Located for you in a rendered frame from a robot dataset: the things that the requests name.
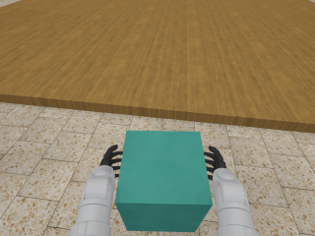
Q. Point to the robot right forearm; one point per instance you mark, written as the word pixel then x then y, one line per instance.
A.
pixel 232 206

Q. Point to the right robot hand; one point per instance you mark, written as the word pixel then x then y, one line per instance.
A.
pixel 217 161

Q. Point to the robot left forearm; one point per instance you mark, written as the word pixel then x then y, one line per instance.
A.
pixel 95 206

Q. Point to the carton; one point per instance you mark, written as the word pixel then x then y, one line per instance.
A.
pixel 163 183

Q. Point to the left robot hand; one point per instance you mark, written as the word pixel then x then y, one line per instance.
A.
pixel 107 158

